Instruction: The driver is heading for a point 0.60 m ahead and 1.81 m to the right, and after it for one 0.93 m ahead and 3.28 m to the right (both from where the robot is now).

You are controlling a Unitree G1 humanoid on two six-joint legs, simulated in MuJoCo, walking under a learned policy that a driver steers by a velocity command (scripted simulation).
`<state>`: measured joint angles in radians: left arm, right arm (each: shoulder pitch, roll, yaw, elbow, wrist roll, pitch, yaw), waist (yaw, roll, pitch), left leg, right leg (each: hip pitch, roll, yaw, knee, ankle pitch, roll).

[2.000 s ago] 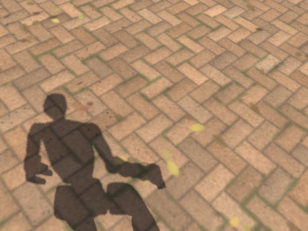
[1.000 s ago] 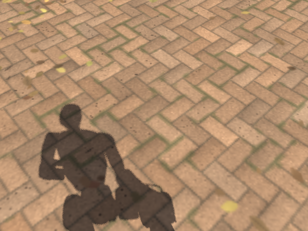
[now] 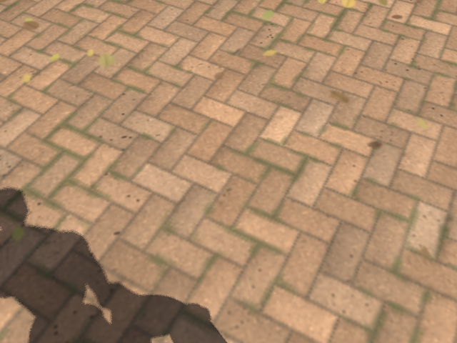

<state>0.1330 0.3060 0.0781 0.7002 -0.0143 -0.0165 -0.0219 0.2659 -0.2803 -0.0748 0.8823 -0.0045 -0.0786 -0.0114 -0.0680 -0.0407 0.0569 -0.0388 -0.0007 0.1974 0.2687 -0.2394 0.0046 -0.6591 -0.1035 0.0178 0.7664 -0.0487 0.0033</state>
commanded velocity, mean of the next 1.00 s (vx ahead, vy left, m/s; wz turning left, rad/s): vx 0.07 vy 0.00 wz -0.59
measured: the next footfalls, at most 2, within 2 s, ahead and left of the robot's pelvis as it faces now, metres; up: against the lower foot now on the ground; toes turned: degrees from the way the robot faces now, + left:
right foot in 0.12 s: +0.23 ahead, -0.12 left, +0.00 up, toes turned -6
left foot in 0.60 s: +0.26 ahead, +0.09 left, +0.00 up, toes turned -27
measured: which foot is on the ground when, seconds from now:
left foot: down 0.00-0.12, up 0.14-0.58, down 0.60-1.00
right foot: up 0.00-0.10, down 0.12-0.60, up 0.62-1.00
